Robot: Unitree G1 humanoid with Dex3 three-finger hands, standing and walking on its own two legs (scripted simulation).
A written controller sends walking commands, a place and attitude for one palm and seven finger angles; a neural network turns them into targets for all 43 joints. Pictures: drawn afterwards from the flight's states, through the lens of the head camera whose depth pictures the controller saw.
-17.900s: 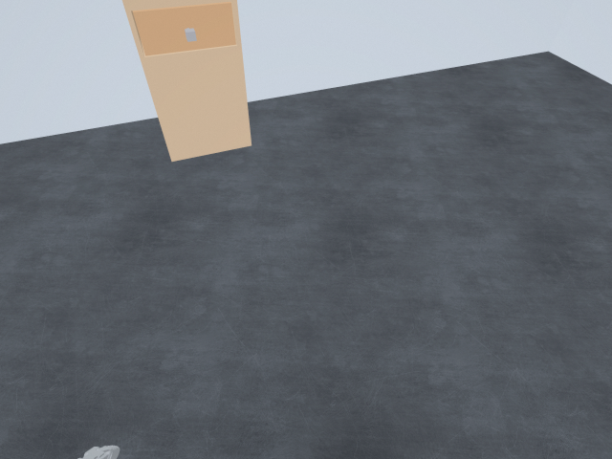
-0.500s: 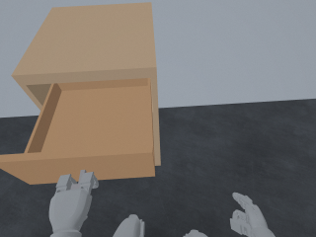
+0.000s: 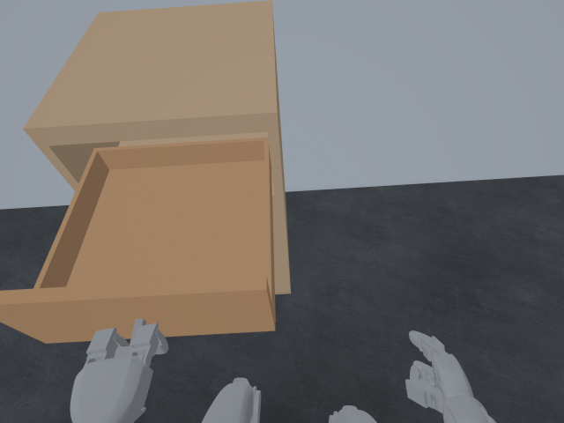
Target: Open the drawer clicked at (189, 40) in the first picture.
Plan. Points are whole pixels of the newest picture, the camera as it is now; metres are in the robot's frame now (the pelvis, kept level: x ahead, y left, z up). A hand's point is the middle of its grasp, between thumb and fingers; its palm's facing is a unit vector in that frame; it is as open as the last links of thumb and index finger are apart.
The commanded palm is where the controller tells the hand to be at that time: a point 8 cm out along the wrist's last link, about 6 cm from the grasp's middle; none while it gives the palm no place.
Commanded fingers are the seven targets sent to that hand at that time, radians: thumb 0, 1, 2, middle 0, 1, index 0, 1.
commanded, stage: open the thumb to release the handle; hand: left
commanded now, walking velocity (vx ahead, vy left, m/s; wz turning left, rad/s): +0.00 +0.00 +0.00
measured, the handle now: (134, 348) +0.22 +0.24 -0.02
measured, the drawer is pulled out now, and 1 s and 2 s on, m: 0.30 0.30 0.30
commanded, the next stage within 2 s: lift the hand off the handle in 0.58 s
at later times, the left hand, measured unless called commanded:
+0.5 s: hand (127, 394) +0.17 +0.23 -0.04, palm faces -0.06 -0.09 -0.99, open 10.8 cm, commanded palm +0.15 +0.23 +0.02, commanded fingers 0.00 -0.50 0.30 -0.30 -1.20 -0.30 -1.20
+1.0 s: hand (132, 377) +0.19 +0.23 -0.04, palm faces -0.03 -0.08 -1.00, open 13.7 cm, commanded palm +0.18 +0.23 +0.02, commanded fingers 0.00 -0.50 0.30 -0.30 -1.20 -0.30 -1.20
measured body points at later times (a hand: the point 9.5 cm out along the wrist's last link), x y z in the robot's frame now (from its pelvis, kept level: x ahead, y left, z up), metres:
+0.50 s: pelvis +0.00 +0.00 +0.00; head +0.06 -0.02 +0.44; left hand +0.17 +0.23 +0.02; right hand +0.21 -0.22 -0.11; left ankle +0.05 +0.14 -0.63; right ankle -0.02 -0.09 -0.63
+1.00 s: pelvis -0.01 +0.01 +0.00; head +0.06 -0.01 +0.45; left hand +0.19 +0.24 +0.01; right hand +0.20 -0.21 -0.11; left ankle +0.05 +0.14 -0.63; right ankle -0.02 -0.09 -0.63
